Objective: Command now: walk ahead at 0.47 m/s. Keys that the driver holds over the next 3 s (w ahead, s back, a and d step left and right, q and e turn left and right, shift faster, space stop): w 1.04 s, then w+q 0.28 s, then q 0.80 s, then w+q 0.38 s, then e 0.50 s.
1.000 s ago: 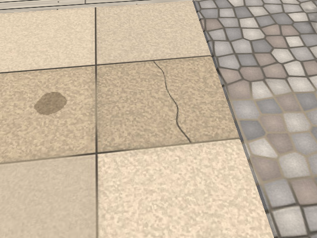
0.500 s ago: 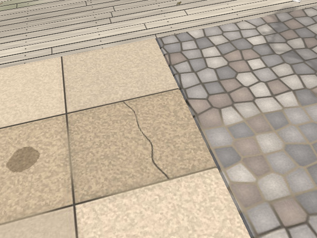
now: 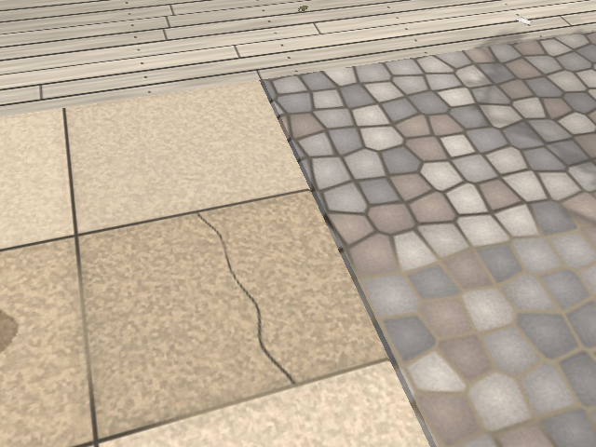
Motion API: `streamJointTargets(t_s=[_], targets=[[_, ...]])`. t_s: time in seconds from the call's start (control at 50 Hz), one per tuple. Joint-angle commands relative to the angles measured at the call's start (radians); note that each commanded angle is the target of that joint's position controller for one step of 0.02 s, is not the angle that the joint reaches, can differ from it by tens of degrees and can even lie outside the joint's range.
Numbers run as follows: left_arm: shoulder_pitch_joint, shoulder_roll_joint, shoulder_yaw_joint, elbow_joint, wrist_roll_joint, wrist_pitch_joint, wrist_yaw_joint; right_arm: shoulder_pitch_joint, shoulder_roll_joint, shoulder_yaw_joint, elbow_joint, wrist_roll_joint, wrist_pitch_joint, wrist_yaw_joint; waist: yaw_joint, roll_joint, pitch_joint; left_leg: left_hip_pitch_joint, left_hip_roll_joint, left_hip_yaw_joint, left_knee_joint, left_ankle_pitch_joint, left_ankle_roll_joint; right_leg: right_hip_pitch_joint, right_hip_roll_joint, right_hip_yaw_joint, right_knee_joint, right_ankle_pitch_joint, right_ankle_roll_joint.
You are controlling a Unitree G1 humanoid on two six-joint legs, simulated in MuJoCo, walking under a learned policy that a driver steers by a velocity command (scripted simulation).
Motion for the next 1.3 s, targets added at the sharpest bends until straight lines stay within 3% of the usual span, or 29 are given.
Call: streamJointTargets(t_s=[0.02,0.14,0.2,0.22,0.24,0.26,0.28,0.3,0.32,0.34,0.4,0.48,0.56,0.66,0.72,0.76,0.78,0.8,0.82,0.84,0.88,0.9,0.96,1.0,1.1,1.2,1.26,1.28,1.3], targets=[[-0.134,0.005,-0.009,-0.102,-0.005,-0.018,-0.010,0.000,-0.169,-0.031,-0.050,0.007,-0.009,-0.016,-0.008,0.125,0.069,-0.008,0.212,-0.111,-0.107,0.371,0.112,-0.022,0.022,-0.036,-0.183,0.137,0.006],[-0.286,0.014,-0.015,-0.159,-0.019,-0.033,-0.052,0.082,-0.189,-0.036,-0.016,0.017,0.014,-0.022,-0.033,0.125,0.122,0.134,0.290,-0.127,-0.058,0.381,0.115,-0.013,0.057,-0.043,-0.359,0.101,-0.036],[-0.200,0.068,0.005,-0.146,-0.012,-0.035,-0.056,0.058,-0.222,-0.048,-0.021,0.016,0.025,-0.028,0.044,0.164,0.039,0.189,0.298,-0.111,0.093,0.759,0.091,0.172,0.117,-0.081,-0.384,-0.013,-0.088],[-0.059,0.105,0.026,-0.107,-0.012,-0.032,-0.048,0.038,-0.223,-0.048,-0.026,0.012,0.032,-0.030,0.125,0.164,-0.049,0.162,0.265,-0.078,0.254,0.905,0.073,0.367,0.149,-0.106,-0.411,0.004,-0.121],[0.130,0.154,0.045,-0.059,-0.007,-0.028,-0.034,0.023,-0.205,-0.039,-0.044,0.003,0.032,-0.031,0.207,0.147,-0.175,-0.017,0.227,-0.061,0.488,0.792,0.043,0.687,0.070,-0.027,-0.372,0.046,-0.170],[0.259,0.256,0.068,-0.033,0.022,-0.023,-0.024,0.120,-0.091,-0.007,-0.077,-0.007,0.015,-0.024,0.180,-0.083,-0.353,-0.422,0.070,-0.019,0.901,0.296,-0.018,1.113,-0.208,0.405,-0.376,-0.065,-0.308],[0.275,0.198,0.050,-0.019,0.009,-0.021,-0.026,0.148,-0.088,0.001,-0.054,0.006,-0.013,-0.012,0.173,-0.198,-0.464,-0.585,-0.014,-0.163,1.089,-0.325,-0.026,1.184,-0.314,0.748,-0.547,-0.165,-0.378],[0.200,0.139,0.030,-0.022,0.001,-0.017,-0.023,0.046,-0.188,-0.029,-0.086,0.035,-0.028,-0.005,0.171,-0.129,-0.282,-0.683,0.058,-0.179,1.146,-0.284,-0.016,1.053,-0.264,0.610,-0.576,-0.206,-0.315],[0.123,0.112,0.020,-0.029,-0.004,-0.015,-0.021,-0.040,-0.191,-0.029,-0.111,0.042,-0.034,-0.004,0.144,-0.055,-0.148,-0.683,0.109,-0.138,1.106,-0.193,-0.010,0.876,-0.220,0.448,-0.600,-0.142,-0.276],[0.063,0.092,0.013,-0.028,0.001,-0.017,-0.027,-0.078,-0.169,-0.029,-0.120,0.029,-0.032,-0.009,0.105,0.025,-0.066,-0.649,0.146,-0.117,1.035,-0.126,-0.015,0.721,-0.173,0.351,-0.639,-0.067,-0.253],[0.005,0.067,0.009,-0.017,0.008,-0.038,-0.037,-0.017,-0.117,-0.030,-0.104,0.013,0.008,-0.017,0.026,-0.016,-0.017,-0.513,0.193,-0.116,0.933,-0.041,-0.036,0.513,-0.110,0.219,-0.740,0.011,-0.251],[0.048,0.105,0.018,0.030,0.007,-0.046,-0.024,-0.128,-0.109,-0.032,-0.148,-0.001,0.023,-0.025,0.034,-0.002,0.049,-0.601,0.210,-0.104,0.759,0.117,-0.073,0.475,-0.090,0.122,-0.793,0.064,-0.256],[0.105,0.131,0.021,0.062,-0.003,-0.033,-0.009,-0.275,-0.085,-0.021,-0.186,-0.001,0.008,-0.012,0.088,0.006,0.071,-0.577,0.173,-0.069,0.479,0.329,-0.072,0.509,-0.056,0.044,-0.790,0.067,-0.210],[0.191,0.156,0.027,0.118,-0.015,-0.013,-0.004,-0.414,-0.096,-0.019,-0.244,0.013,-0.003,0.013,0.136,0.002,0.093,-0.599,0.140,-0.063,0.325,0.292,-0.050,0.667,-0.120,0.064,-0.728,0.038,-0.198],[0.185,0.172,0.034,0.134,-0.017,0.004,0.004,-0.396,-0.123,-0.026,-0.256,0.014,-0.012,0.028,0.106,-0.023,0.072,-0.542,0.116,-0.051,0.277,0.173,-0.010,0.747,-0.157,0.083,-0.654,0.139,-0.172],[0.152,0.168,0.029,0.132,-0.014,0.016,0.007,-0.211,-0.174,-0.056,-0.204,0.010,-0.015,0.022,0.003,-0.021,-0.039,-0.269,0.054,0.008,0.234,0.153,0.034,0.726,-0.096,0.027,-0.433,0.419,-0.133],[0.157,0.126,0.010,0.116,0.000,0.016,0.009,-0.027,-0.239,-0.080,-0.161,0.002,-0.015,0.012,-0.065,0.033,-0.183,0.025,0.147,-0.087,0.276,0.192,0.087,0.578,-0.041,-0.020,-0.175,0.323,-0.097],[0.271,0.019,-0.024,0.092,0.004,-0.004,0.001,0.075,-0.349,-0.106,-0.144,-0.013,-0.008,0.007,-0.034,0.280,-0.324,0.423,0.401,-0.544,0.221,0.056,0.248,0.153,0.128,-0.066,0.226,-0.116,-0.015],[0.254,0.058,-0.018,0.111,-0.007,-0.028,-0.004,0.099,-0.266,-0.085,-0.139,0.001,-0.005,0.011,-0.058,0.305,-0.388,0.470,0.443,-0.790,0.075,-0.068,0.282,0.004,0.156,0.081,0.371,-0.513,-0.016],[0.168,0.139,0.004,0.089,-0.034,-0.040,-0.010,0.022,-0.215,-0.067,-0.149,0.005,-0.005,0.010,-0.050,0.227,-0.226,0.353,0.412,-0.650,0.060,-0.118,0.226,-0.091,0.093,0.093,0.432,-0.462,-0.032],[0.067,0.125,0.004,0.067,-0.019,-0.038,-0.004,-0.116,-0.157,-0.048,-0.173,-0.001,-0.002,0.011,0.007,0.109,-0.053,0.063,0.330,-0.419,0.009,0.007,0.175,-0.046,0.001,0.043,0.327,-0.294,-0.035],[0.078,0.116,0.009,0.072,-0.010,-0.026,0.000,-0.149,-0.132,-0.040,-0.178,-0.010,-0.007,0.014,0.042,0.129,-0.023,-0.030,0.294,-0.352,-0.025,0.070,0.159,0.019,-0.029,0.050,0.271,-0.241,-0.032],[0.112,0.070,0.003,0.085,-0.004,0.005,0.005,-0.148,-0.145,-0.046,-0.159,-0.007,-0.024,0.015,0.077,0.134,-0.005,-0.120,0.263,-0.245,-0.091,0.209,0.175,0.079,-0.039,0.035,0.203,-0.161,-0.007],[0.050,0.067,0.003,0.063,0.003,0.008,0.010,-0.118,-0.165,-0.052,-0.139,-0.006,-0.025,0.006,0.069,0.110,0.020,-0.105,0.261,-0.202,-0.109,0.284,0.181,0.021,-0.044,0.034,0.109,-0.079,0.012],[-0.133,0.034,-0.008,0.012,0.004,-0.008,-0.003,-0.029,-0.182,-0.055,-0.098,0.010,-0.008,-0.014,0.012,0.103,0.061,-0.071,0.219,-0.137,-0.116,0.277,0.144,0.035,-0.003,0.007,-0.208,0.144,0.024],[-0.266,0.046,-0.010,-0.032,-0.008,-0.032,-0.031,0.044,-0.198,-0.062,-0.064,0.022,0.016,-0.026,-0.020,0.114,0.091,0.019,0.262,-0.200,-0.043,0.226,0.140,0.069,0.043,0.014,-0.378,0.124,0.020],[-0.211,0.090,0.005,-0.022,-0.008,-0.047,-0.037,0.025,-0.215,-0.073,-0.064,0.022,0.028,-0.036,0.031,0.147,0.061,0.050,0.285,-0.250,0.042,0.286,0.113,0.196,0.066,0.014,-0.428,0.027,-0.007],[-0.126,0.113,0.018,0.002,-0.007,-0.051,-0.032,0.006,-0.213,-0.072,-0.069,0.021,0.032,-0.036,0.081,0.149,0.017,0.035,0.257,-0.235,0.129,0.387,0.095,0.324,0.085,-0.008,-0.458,0.007,-0.028],[0.024,0.162,0.041,0.042,0.001,-0.054,-0.023,0.002,-0.179,-0.060,-0.079,0.013,0.033,-0.035,0.145,0.128,-0.095,-0.043,0.194,-0.196,0.314,0.410,0.063,0.562,0.053,0.010,-0.435,0.021,-0.065]])
Next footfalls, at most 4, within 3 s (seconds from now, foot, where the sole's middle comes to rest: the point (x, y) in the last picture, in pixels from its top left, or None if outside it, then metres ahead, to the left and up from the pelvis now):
0.24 right None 0.32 -0.14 -0.79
0.78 left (230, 403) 0.61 0.11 -0.79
1.30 right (319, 291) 0.91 -0.12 -0.79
1.76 left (218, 276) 0.97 0.15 -0.79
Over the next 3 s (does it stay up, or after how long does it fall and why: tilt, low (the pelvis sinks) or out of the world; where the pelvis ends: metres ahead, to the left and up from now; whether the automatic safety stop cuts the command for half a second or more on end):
stays up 1.03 0.19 -0.01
